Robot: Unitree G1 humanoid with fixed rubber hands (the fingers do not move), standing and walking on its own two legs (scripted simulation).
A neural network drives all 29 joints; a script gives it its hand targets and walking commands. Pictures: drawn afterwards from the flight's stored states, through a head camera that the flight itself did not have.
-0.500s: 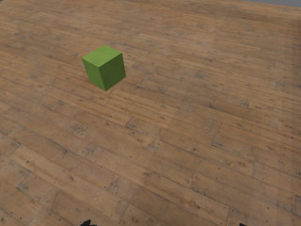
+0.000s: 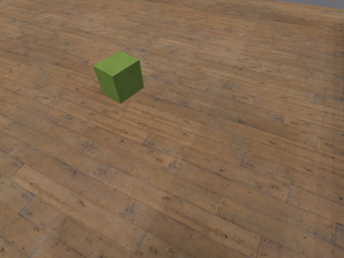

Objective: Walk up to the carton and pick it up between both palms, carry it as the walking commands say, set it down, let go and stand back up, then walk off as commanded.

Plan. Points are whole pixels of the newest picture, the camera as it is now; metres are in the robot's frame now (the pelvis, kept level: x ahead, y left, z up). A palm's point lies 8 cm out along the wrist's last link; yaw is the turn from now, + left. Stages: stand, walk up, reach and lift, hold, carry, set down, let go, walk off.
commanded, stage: walk up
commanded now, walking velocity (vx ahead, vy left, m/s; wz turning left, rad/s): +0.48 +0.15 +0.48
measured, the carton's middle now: (120, 77) +1.59 +0.54 -0.63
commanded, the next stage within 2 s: none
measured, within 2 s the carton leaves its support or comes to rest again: neither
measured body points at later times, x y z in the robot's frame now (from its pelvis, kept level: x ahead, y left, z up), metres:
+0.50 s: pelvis +0.12 +0.11 +0.00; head +0.13 +0.14 +0.45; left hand +0.12 +0.37 -0.15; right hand +0.20 -0.13 -0.12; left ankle +0.07 +0.22 -0.74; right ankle +0.13 -0.04 -0.65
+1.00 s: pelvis +0.39 +0.11 +0.00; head +0.43 +0.09 +0.45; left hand +0.34 +0.37 -0.13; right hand +0.50 -0.13 -0.16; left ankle +0.31 +0.25 -0.64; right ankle +0.46 +0.02 -0.74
